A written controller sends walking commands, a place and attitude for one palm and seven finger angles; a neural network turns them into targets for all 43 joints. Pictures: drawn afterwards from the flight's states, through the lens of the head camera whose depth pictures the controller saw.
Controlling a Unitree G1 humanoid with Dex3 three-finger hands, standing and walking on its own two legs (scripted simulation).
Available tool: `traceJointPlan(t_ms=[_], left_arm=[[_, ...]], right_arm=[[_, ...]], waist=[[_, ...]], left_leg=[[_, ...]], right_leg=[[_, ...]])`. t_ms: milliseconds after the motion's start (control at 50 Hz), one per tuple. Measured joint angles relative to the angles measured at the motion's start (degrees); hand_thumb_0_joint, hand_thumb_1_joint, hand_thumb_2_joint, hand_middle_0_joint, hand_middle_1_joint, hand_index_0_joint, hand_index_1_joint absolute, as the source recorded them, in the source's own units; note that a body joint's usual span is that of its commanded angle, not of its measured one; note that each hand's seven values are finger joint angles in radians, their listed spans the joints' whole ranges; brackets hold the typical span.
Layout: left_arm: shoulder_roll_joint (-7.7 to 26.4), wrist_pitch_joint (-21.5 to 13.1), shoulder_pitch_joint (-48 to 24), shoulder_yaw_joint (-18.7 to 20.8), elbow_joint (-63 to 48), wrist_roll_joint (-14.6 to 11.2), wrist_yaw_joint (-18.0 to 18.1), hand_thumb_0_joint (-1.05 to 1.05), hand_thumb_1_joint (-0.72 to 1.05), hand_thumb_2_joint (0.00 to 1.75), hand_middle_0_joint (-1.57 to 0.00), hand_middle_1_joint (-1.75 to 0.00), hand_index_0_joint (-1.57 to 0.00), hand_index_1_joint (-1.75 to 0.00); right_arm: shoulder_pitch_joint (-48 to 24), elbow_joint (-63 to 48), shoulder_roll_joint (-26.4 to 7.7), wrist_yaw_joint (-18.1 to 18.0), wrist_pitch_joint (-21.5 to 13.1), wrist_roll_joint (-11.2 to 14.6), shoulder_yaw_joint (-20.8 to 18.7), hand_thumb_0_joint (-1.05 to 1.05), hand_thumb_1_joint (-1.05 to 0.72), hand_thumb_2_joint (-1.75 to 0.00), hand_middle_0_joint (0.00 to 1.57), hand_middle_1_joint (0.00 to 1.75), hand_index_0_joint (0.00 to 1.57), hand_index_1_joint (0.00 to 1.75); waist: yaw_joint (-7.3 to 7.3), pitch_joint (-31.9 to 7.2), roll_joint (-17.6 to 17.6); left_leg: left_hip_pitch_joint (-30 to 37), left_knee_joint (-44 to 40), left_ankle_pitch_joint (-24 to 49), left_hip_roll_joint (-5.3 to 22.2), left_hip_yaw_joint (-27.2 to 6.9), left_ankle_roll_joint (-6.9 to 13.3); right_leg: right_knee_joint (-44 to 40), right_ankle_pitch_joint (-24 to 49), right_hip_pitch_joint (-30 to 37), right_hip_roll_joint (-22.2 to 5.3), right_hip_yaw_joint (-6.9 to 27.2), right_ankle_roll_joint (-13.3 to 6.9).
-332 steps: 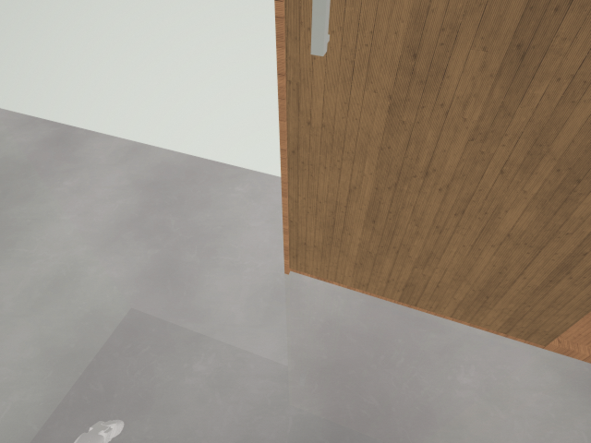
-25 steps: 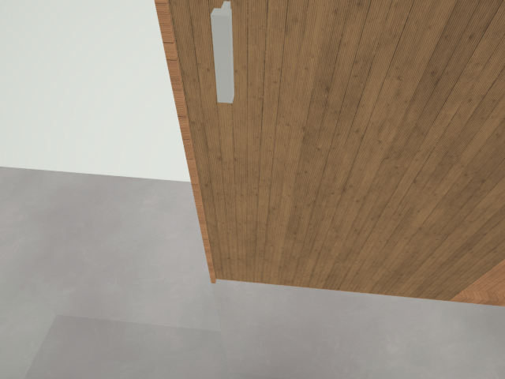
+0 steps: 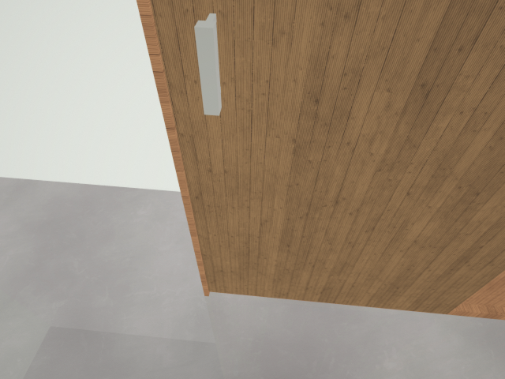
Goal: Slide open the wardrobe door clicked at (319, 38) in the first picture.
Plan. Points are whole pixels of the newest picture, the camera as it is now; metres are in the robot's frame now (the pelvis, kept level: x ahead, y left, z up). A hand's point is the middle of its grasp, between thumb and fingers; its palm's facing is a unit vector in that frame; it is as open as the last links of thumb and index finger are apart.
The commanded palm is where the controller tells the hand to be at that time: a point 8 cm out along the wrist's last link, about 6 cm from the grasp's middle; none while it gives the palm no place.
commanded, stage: shuffle to correct the standing spot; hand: left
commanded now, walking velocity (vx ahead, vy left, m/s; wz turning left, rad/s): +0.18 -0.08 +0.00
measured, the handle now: (212, 65) +0.53 +0.11 +0.24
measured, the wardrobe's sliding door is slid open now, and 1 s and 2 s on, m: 0.00 0.00 0.00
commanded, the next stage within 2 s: come to a stop and stand still in 0.04 s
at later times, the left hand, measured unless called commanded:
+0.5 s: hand out of the picture +0.11 +0.17 -0.17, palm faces +0.05 -0.97 -0.23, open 7.3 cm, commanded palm none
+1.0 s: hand out of the picture +0.06 +0.17 -0.18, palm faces +0.10 -0.98 -0.20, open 7.3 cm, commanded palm none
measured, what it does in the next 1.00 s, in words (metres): steps on the spot: right foot, then left foot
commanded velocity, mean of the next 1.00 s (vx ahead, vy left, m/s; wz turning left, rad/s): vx -0.02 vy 0.03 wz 0.00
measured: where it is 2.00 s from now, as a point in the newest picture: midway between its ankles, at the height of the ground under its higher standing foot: outside the picture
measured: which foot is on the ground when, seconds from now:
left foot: down 0.00-0.56, up 0.58-0.92, down 0.94-1.00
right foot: down 0.00-0.20, up 0.22-0.52, down 0.54-0.96, up 0.98-1.00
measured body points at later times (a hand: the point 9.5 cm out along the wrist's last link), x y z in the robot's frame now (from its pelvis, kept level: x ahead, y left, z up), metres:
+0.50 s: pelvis +0.08 -0.02 +0.01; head +0.13 -0.01 +0.45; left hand +0.11 +0.22 -0.15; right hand +0.08 -0.23 -0.16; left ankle +0.02 +0.09 -0.73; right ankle +0.12 -0.14 -0.71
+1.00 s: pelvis +0.03 -0.02 +0.00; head +0.03 +0.00 +0.45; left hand +0.06 +0.22 -0.16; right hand +0.09 -0.26 -0.14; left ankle +0.01 +0.08 -0.73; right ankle +0.12 -0.14 -0.72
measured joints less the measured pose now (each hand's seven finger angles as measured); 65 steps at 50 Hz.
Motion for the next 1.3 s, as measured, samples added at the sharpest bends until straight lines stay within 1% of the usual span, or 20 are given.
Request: traceJointPlan(t_ms=[80, 140, 180, 200, 300, 400, 500, 540, 580, 640, 700, 740, 860, 940, 980, 1020, 1100, 1160, 1220, 1300], left_arm=[[-0.7, -0.85, 1.63, 0.44, -0.01, -0.08, 0.0, 0.0, 0.91, 0.9, -0.2, -0.29, -0.2, -0.3], [-1.09, -1.65, 3.06, 0.95, 0.11, 0.08, 0.38, 0.0, 0.91, 0.9, -0.2, -0.29, -0.2, -0.3], [-1.21, -1.79, 4.19, 1.11, 0.33, 0.19, 0.64, 0.0, 0.91, 0.9, -0.2, -0.29, -0.2, -0.3], [-1.14, -1.57, 4.76, 1.19, 0.66, 0.06, 0.76, 0.0, 0.91, 0.9, -0.2, -0.29, -0.2, -0.3], [-1.77, 1.04, 3.49, 0.74, 2.96, -0.85, 1.71, 0.0, 0.91, 0.9, -0.2, -0.29, -0.2, -0.3], [-1.55, 1.45, -2.62, 1.18, -1.12, -0.57, 1.61, 0.0, 0.91, 0.9, -0.2, -0.29, -0.2, -0.3], [-0.05, 1.58, -7.06, 2.31, -4.84, -0.23, 1.5, 0.01, 0.93, 0.9, -0.2, -0.29, -0.2, -0.3], [0.57, 0.99, -7.5, 2.59, -6.02, -0.15, 1.26, 0.0, 0.93, 0.9, -0.2, -0.29, -0.2, -0.3], [0.96, 0.01, -7.64, 2.73, -6.68, 0.11, 1.33, 0.0, 0.92, 0.9, -0.2, -0.29, -0.2, -0.3], [0.31, -0.23, -8.78, 2.18, -7.19, 0.11, 1.44, 0.0, 0.92, 0.9, -0.2, -0.29, -0.2, -0.3], [-0.37, 0.22, -9.44, 1.94, -7.98, 0.09, 1.59, 0.0, 0.92, 0.9, -0.2, -0.29, -0.2, -0.3], [-0.69, 0.45, -9.5, 1.8, -8.43, 0.15, 1.55, 0.0, 0.92, 0.9, -0.2, -0.29, -0.2, -0.3], [-0.21, 1.06, -8.36, 1.94, -9.02, 0.59, 1.27, 0.0, 0.92, 0.9, -0.2, -0.3, -0.2, -0.3], [0.99, 2.12, -6.26, 2.37, -8.02, 0.32, 1.07, 0.0, 0.92, 0.9, -0.2, -0.3, -0.2, -0.3], [1.75, 3.11, -5.34, 2.69, -6.59, -0.13, 1.05, 0.0, 0.91, 0.9, -0.2, -0.3, -0.2, -0.3], [1.91, 3.86, -4.02, 2.84, -5.31, -0.12, 0.78, 0.0, 0.92, 0.9, -0.2, -0.3, -0.2, -0.3], [1.66, 3.15, -2.3, 3.07, -4.0, 0.26, -0.28, 0.0, 0.92, 0.9, -0.2, -0.29, -0.2, -0.3], [1.09, 2.48, -1.38, 2.98, -3.36, 0.18, -0.47, 0.0, 0.91, 0.9, -0.2, -0.29, -0.2, -0.3], [0.22, 2.54, -1.37, 2.55, -2.52, 0.04, -0.42, 0.0, 0.91, 0.9, -0.2, -0.29, -0.2, -0.3], [-0.79, 2.42, -2.69, 1.99, -1.75, -0.33, 0.3, 0.01, 0.93, 0.9, -0.2, -0.29, -0.2, -0.3]], right_arm=[[1.64, 0.26, 0.22, 0.08, -0.09, 0.01, -0.05, 0.01, -0.91, -0.9, 0.2, 0.3, 0.2, 0.3], [2.1, 0.5, 0.55, 0.2, 0.12, 0.02, -0.2, 0.01, -0.91, -0.9, 0.2, 0.3, 0.2, 0.29], [1.73, 0.42, 0.82, 0.25, -0.14, 0.16, -0.23, 0.01, -0.91, -0.9, 0.2, 0.3, 0.2, 0.29], [1.23, 0.41, 1.12, 0.15, -0.62, 0.18, -0.17, 0.01, -0.91, -0.9, 0.2, 0.3, 0.2, 0.29], [0.56, -0.46, 1.94, -1.9, -2.47, 0.29, 0.54, 0.01, -0.91, -0.9, 0.2, 0.3, 0.2, 0.29], [0.25, -0.27, 2.62, -2.16, -1.22, 0.39, 0.56, 0.01, -0.92, -0.9, 0.2, 0.3, 0.2, 0.3], [-0.71, -1.06, 2.74, -1.75, 0.28, -0.02, -0.71, 0.01, -0.91, -0.9, 0.2, 0.3, 0.2, 0.3], [-0.71, -1.55, 2.27, -1.46, 0.77, -0.03, -1.35, 0.01, -0.91, -0.9, 0.2, 0.3, 0.2, 0.3], [-1.09, -2.04, 1.39, -1.13, 1.35, 0.32, -2.04, 0.01, -0.91, -0.9, 0.2, 0.3, 0.2, 0.3], [-2.84, -2.94, -0.36, -1.32, 2.44, 0.71, -2.99, 0.01, -0.91, -0.9, 0.2, 0.3, 0.2, 0.3], [-4.6, -3.57, -1.35, -0.83, 3.05, 0.58, -3.3, 0.01, -0.91, -0.9, 0.2, 0.3, 0.2, 0.29], [-5.37, -4.09, -1.68, -0.4, 3.26, 0.44, -3.23, 0.01, -0.91, -0.9, 0.2, 0.3, 0.2, 0.29], [-5.84, -5.64, -1.64, 0.46, 3.12, 0.36, -2.71, 0.01, -0.91, -0.9, 0.2, 0.3, 0.19, 0.29], [-4.17, -6.24, -1.03, 0.66, 1.7, 0.42, -1.96, 0.0, -0.91, -0.9, 0.2, 0.3, 0.19, 0.29], [-2.65, -5.85, 0.12, 0.34, 1.14, 0.04, -1.57, 0.0, -0.91, -0.9, 0.2, 0.3, 0.19, 0.29], [-0.06, -5.63, 1.07, 0.07, 1.19, -0.4, -0.89, 0.0, -0.91, -0.9, 0.2, 0.3, 0.2, 0.29], [4.6, -3.35, 2.67, -0.5, 0.76, -0.32, 0.22, 0.0, -0.91, -0.9, 0.2, 0.3, 0.2, 0.29], [6.82, -1.86, 3.76, -0.8, 0.13, -0.23, 0.73, 0.01, -0.9, -0.9, 0.2, 0.3, 0.2, 0.3], [8.24, -0.81, 4.58, -1.12, -0.48, -0.42, 0.9, 0.01, -0.9, -0.9, 0.2, 0.3, 0.2, 0.3], [9.01, 0.55, 4.86, -1.27, -0.4, -0.67, 0.81, 0.01, -0.9, -0.9, 0.2, 0.3, 0.2, 0.3]], waist=[[-0.1, 0.14, 0.77], [0.12, 0.76, 0.52], [0.5, 1.53, -0.23], [0.73, 2.09, -1.24], [-0.27, 3.0, -1.88], [-0.3, 5.33, -0.15], [-0.37, 7.32, 1.01], [-0.26, 7.19, 1.34], [-0.19, 6.57, 1.62], [-0.68, 6.71, 2.67], [-0.37, 6.5, 2.13], [-0.07, 6.04, 1.27], [1.34, 4.09, -1.53], [1.51, 2.09, -2.16], [1.05, 1.48, -3.15], [0.49, 0.23, -2.93], [0.1, -1.07, -2.03], [-0.07, -0.93, -1.91], [-1.01, -0.11, -1.56], [-2.41, 1.47, -0.46]], left_leg=[[-1.41, 4.24, -3.01, 1.05, -0.79, 0.01], [-3.85, 9.74, -6.83, 1.54, 0.31, 0.75], [-3.95, 7.93, -6.26, 1.22, 1.61, 1.17], [-3.09, 6.82, -2.85, 0.78, 2.22, 1.62], [1.97, 2.65, -4.39, 0.68, 3.63, 2.24], [5.21, -3.97, -1.05, 0.77, 2.23, 1.38], [5.75, -3.83, -1.37, 1.56, 1.94, -0.2], [5.12, -1.26, -3.02, 1.87, 2.16, -1.13], [2.12, 5.62, -6.84, 1.84, 1.58, -1.37], [-4.04, 20.57, -13.88, 0.05, -2.14, -1.03], [-8.57, 30.43, -11.91, -0.91, -2.97, -1.64], [-9.9, 31.73, -10.21, -1.09, -2.93, -2.17], [-7.13, 19.41, -8.71, -0.72, -1.83, -2.37], [0.21, 2.68, -4.23, -0.47, -0.59, -1.24], [1.76, -0.26, -0.69, -0.98, -0.02, 0.65], [2.76, -1.87, 0.25, -0.79, 0.05, 1.16], [4.91, -7.52, 3.39, -0.83, -0.62, 1.38], [5.46, -10.01, 4.96, -1.32, -0.35, 1.43], [5.32, -11.03, 5.7, -1.56, -0.15, 1.31], [4.08, -9.61, 5.37, -0.96, -0.09, 0.45]], right_leg=[[0.99, -1.98, 0.47, 0.91, -0.99, -0.3], [0.89, -3.41, 1.79, 1.21, -2.26, -0.49], [1.17, -4.46, 2.73, 1.08, -2.59, -0.21], [2.82, -5.23, 2.54, 0.6, -2.07, -0.19], [22.72, -8.87, -7.11, 0.39, -0.35, -0.63], [16.5, -2.13, -12.21, -1.28, -1.59, 0.18], [10.1, 3.63, -13.57, -0.86, -2.66, -0.24], [4.65, 10.93, -11.78, -0.8, -3.32, -0.29], [4.29, 9.01, -11.59, -0.7, -3.36, -1.43], [5.69, 6.65, -12.16, -0.71, -4.05, -2.79], [3.7, 8.52, -11.93, -0.83, -4.14, -3.02], [2.1, 9.88, -11.85, -1.0, -4.11, -3.23], [-1.09, 13.33, -12.4, -1.72, -3.98, -2.93], [-1.0, 14.42, -13.34, -1.32, -4.11, -1.95], [2.28, 8.2, -14.18, -1.4, -3.17, -0.92], [8.45, 2.4, -15.56, -0.26, -1.57, -0.48], [22.21, 4.24, -17.83, 0.95, 0.56, -0.35], [26.97, 5.01, -17.81, 0.57, 0.79, 0.02], [24.21, 2.82, -15.83, -0.1, 0.07, 0.32], [10.38, -1.03, -10.13, -0.04, -1.18, 0.31]])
